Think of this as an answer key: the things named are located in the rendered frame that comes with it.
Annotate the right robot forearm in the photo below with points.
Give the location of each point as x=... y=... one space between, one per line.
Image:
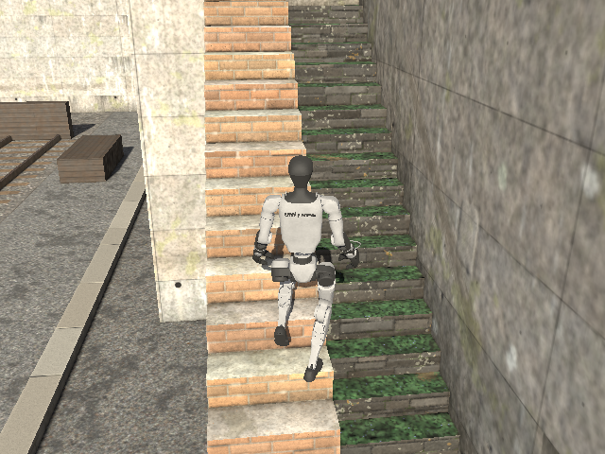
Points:
x=348 y=249

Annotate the left robot upper arm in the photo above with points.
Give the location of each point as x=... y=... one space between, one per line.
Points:
x=271 y=204

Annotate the left robot hand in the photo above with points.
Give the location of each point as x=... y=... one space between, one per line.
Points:
x=257 y=259

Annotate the robot left foot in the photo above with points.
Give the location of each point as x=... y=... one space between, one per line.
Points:
x=281 y=336

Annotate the left robot forearm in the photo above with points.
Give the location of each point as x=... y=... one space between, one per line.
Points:
x=259 y=249

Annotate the right robot hand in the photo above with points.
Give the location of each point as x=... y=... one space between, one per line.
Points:
x=354 y=260

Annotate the robot right shin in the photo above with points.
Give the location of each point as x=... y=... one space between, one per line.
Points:
x=318 y=337

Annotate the right robot upper arm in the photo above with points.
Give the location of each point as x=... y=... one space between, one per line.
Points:
x=331 y=206

